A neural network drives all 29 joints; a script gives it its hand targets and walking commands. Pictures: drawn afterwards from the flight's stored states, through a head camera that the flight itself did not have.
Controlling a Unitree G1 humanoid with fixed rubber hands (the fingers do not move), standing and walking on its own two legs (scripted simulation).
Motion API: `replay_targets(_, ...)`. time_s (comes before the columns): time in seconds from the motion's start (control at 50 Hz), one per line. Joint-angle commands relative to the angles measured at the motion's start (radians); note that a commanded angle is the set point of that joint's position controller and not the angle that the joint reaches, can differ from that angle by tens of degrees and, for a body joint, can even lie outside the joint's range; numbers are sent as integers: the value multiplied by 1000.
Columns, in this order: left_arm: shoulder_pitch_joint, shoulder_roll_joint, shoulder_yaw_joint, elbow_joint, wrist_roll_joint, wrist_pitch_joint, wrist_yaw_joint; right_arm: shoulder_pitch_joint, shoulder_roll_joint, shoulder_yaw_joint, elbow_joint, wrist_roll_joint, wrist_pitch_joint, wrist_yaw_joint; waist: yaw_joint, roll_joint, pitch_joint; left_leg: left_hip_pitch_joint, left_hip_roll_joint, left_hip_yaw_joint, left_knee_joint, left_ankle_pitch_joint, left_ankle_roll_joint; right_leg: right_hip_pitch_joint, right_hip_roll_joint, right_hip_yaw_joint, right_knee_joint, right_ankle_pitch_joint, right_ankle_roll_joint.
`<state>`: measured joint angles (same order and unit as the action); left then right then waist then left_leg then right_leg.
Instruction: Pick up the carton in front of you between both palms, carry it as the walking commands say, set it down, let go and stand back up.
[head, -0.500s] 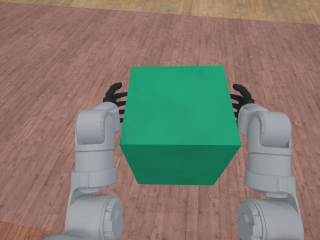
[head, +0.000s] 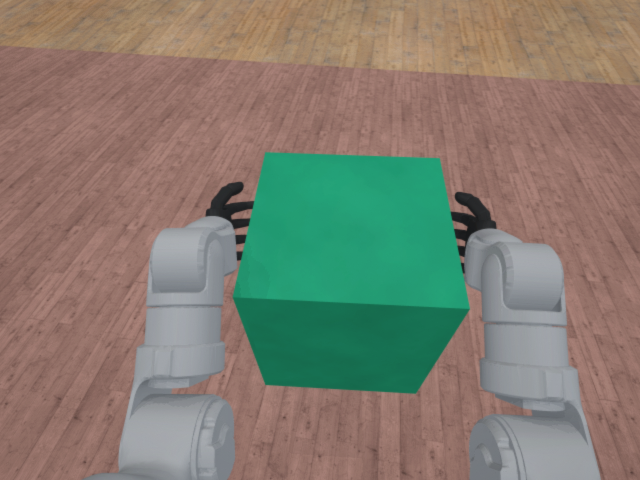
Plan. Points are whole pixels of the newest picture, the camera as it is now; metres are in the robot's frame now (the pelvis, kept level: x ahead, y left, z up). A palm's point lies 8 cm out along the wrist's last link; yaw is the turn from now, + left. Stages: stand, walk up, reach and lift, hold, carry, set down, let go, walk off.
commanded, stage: carry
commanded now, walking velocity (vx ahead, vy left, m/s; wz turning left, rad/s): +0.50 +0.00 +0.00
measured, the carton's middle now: (345, 280) +0.36 +0.01 +0.04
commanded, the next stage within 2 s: none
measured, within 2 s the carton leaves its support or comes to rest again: neither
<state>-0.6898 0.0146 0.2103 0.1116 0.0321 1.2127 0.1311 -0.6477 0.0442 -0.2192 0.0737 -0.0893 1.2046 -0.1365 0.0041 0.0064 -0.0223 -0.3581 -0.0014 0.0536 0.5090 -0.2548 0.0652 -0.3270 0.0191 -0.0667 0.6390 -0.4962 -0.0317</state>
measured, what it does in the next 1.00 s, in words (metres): goes down: right foot, then left foot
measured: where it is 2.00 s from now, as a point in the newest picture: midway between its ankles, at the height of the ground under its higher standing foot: (331, 273)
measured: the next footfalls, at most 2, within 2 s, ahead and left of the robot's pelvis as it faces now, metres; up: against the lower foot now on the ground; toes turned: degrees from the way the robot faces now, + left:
right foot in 0.06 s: +0.03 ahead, -0.11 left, +0.00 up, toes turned -3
left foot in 0.42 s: +0.28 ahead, +0.10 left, -0.03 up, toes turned +5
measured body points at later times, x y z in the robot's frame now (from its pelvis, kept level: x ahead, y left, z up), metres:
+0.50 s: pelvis +0.19 +0.02 -0.04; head +0.19 +0.04 +0.41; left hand +0.55 +0.19 +0.07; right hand +0.56 -0.11 +0.08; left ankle +0.25 +0.09 -0.76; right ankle +0.02 -0.10 -0.68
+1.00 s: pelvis +0.45 +0.00 -0.07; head +0.47 -0.01 +0.38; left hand +0.82 +0.15 +0.03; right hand +0.83 -0.15 +0.03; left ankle +0.31 +0.10 -0.69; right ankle +0.52 -0.06 -0.79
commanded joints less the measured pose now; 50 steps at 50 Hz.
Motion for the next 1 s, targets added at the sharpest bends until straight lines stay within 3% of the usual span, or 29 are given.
replay_targets(0.0,-691,-1151,-660,-78,-426,-22,-235,-807,1027,671,-138,468,-22,234,-42,134,-514,438,237,-253,-71,230,142,-60,-2,-6,-114,97,-5)
replay_targets(0.04,-648,-1128,-624,-45,-397,-15,-232,-777,1038,672,-95,472,-16,237,-5,73,-514,158,163,-131,11,59,79,267,-34,8,-254,230,-24)
replay_targets(0.06,-617,-1110,-602,-19,-374,-15,-233,-770,1048,671,-69,468,-14,243,26,-53,-506,-51,82,-40,152,-48,31,425,-168,193,-285,160,-69)
replay_targets(0.08,-606,-1081,-577,9,-344,-22,-233,-782,1065,666,-46,469,-12,252,39,-264,-421,-296,-14,43,286,-224,-18,510,-329,418,-280,305,-164)
replay_targets(0.1,-610,-1076,-568,18,-330,-26,-235,-818,1067,668,-24,474,-15,259,57,-268,-375,-423,-1,0,403,-359,-18,549,-383,477,-267,433,-233)
replay_targets(0.12,-625,-1074,-566,12,-328,-32,-238,-829,1077,668,4,480,-20,264,63,-196,-338,-488,10,-19,472,-346,-17,562,-375,461,-257,504,-246)
replay_targets(0.14,-656,-1077,-576,-9,-337,-38,-240,-831,1087,664,21,487,-26,267,66,-136,-324,-511,28,-26,485,-302,-21,563,-354,421,-253,516,-232)
replay_targets(0.16,-699,-1082,-590,-37,-352,-43,-240,-833,1097,662,24,495,-31,266,66,-120,-318,-516,37,-25,460,-248,-27,560,-329,376,-254,529,-208)
replay_targets(0.24,-763,-1099,-626,-111,-410,-42,-228,-801,1090,630,10,493,-26,239,55,-151,-334,-362,26,10,316,-39,-62,450,-256,228,-272,590,-160)
replay_targets(0.34,-714,-1114,-624,-61,-418,-26,-236,-720,1043,576,48,438,-10,226,49,-145,-315,-129,-22,67,40,156,-37,342,-204,95,-199,741,-84)
replay_targets(0.38,-694,-1120,-619,-24,-416,-28,-239,-682,1034,548,87,419,-10,234,7,-94,-370,102,-59,123,-92,279,-12,289,-159,15,-16,828,-34)
replay_targets(0.4,-684,-1122,-616,-4,-414,-30,-242,-654,1024,529,112,409,-12,238,-24,-50,-430,294,-30,103,-82,303,3,189,-118,-20,132,730,-10)
replay_targets(0.42,-687,-1114,-607,14,-411,-33,-244,-619,1020,509,137,400,-15,245,-56,58,-507,504,177,-152,-18,388,33,-12,-79,-17,353,376,12)
replay_targets(0.44,-689,-1149,-601,51,-410,-31,-251,-645,990,491,155,381,-23,243,-53,261,-521,672,376,-534,-61,429,154,-310,53,3,560,-62,28)
replay_targets(0.46,-734,-1164,-606,44,-411,-35,-254,-679,1000,495,129,379,-34,244,-63,290,-527,654,390,-594,-66,312,218,-401,17,78,677,-97,2)
replay_targets(0.48,-783,-1179,-624,15,-424,-39,-253,-719,1027,516,80,389,-42,247,-69,227,-478,579,334,-531,-57,321,190,-439,-16,90,684,-65,-17)
replay_targets(0.52,-824,-1221,-637,-36,-457,-49,-242,-841,1065,568,-37,446,-52,245,-56,97,-463,467,303,-429,-85,234,169,-448,-70,96,618,31,-8)
replay_targets(0.58,-788,-1218,-643,-120,-454,-53,-211,-884,1092,632,-161,506,-56,232,-43,97,-491,407,268,-319,-90,319,169,-390,-82,74,495,89,19)
replay_targets(0.64,-715,-1170,-650,-166,-419,-52,-186,-827,1074,669,-215,516,-48,226,-63,101,-511,466,253,-270,-57,475,185,-438,-78,53,393,154,25)
replay_targets(0.68,-688,-1129,-657,-193,-392,-49,-177,-806,1055,693,-240,520,-42,227,-77,105,-509,496,230,-230,-25,593,171,-451,-70,42,311,250,17)
replay_targets(0.74,-634,-1073,-655,-181,-347,-39,-176,-764,1033,718,-215,516,-33,237,-94,108,-482,513,173,-169,22,684,145,-416,-36,12,133,407,1)
replay_targets(0.8,-589,-1034,-643,-119,-314,-29,-194,-723,1024,725,-136,505,-33,253,-110,97,-443,484,138,-127,83,659,117,-303,11,-35,-80,537,-11)
replay_targets(0.82,-577,-1026,-633,-92,-307,-27,-203,-720,1027,723,-107,503,-34,258,-100,103,-433,446,140,-119,115,636,101,-221,16,-35,-136,568,-24)
replay_targets(0.86,-557,-1014,-595,-26,-291,-27,-220,-723,1038,713,-38,505,-38,268,-31,73,-450,323,109,-42,292,612,48,66,25,-66,-261,681,-50)
replay_targets(0.88,-536,-1002,-573,9,-285,-28,-229,-720,1039,702,-4,506,-42,272,10,20,-476,162,83,-22,436,415,20,270,-61,1,-204,756,-58)
replay_targets(0.9,-520,-997,-545,48,-285,-28,-238,-730,1046,688,26,496,-43,277,5,-125,-537,-56,31,2,606,-137,-6,484,-298,273,-49,1114,-69)
replay_targets(0.92,-534,-962,-527,74,-262,-37,-240,-724,1082,667,65,491,-37,277,35,-354,-624,-338,-87,-41,838,-373,-32,699,-417,579,-80,902,-267)
replay_targets(0.94,-523,-1003,-532,77,-282,-42,-248,-734,1068,664,47,483,-41,273,51,-279,-583,-422,-38,-83,877,-344,-24,654,-396,625,-152,616,-265)
replay_targets(0.98,-656,-1088,-575,-15,-339,-56,-258,-810,1120,669,1,492,-56,262,40,-98,-488,-442,10,-88,816,-255,-21,495,-315,515,-185,521,-207)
